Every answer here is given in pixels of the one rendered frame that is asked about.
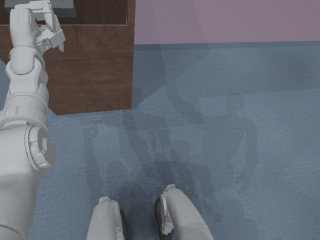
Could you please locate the left robot upper arm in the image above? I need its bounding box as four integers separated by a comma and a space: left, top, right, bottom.
0, 125, 57, 240

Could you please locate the cabinet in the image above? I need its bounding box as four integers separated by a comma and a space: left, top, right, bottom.
0, 0, 136, 116

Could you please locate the left robot thigh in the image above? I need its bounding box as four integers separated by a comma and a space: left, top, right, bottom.
86, 200, 122, 240

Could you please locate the handle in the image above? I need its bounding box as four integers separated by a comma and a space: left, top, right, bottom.
4, 0, 76, 18

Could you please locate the drawer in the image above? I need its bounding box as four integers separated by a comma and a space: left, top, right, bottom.
0, 0, 126, 25

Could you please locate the robot right shin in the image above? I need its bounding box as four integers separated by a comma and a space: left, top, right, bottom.
160, 184, 176, 234

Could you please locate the left robot hand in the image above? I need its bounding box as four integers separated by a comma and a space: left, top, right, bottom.
9, 0, 66, 56

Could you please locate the left robot forearm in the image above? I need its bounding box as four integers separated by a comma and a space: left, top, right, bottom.
0, 46, 49, 132

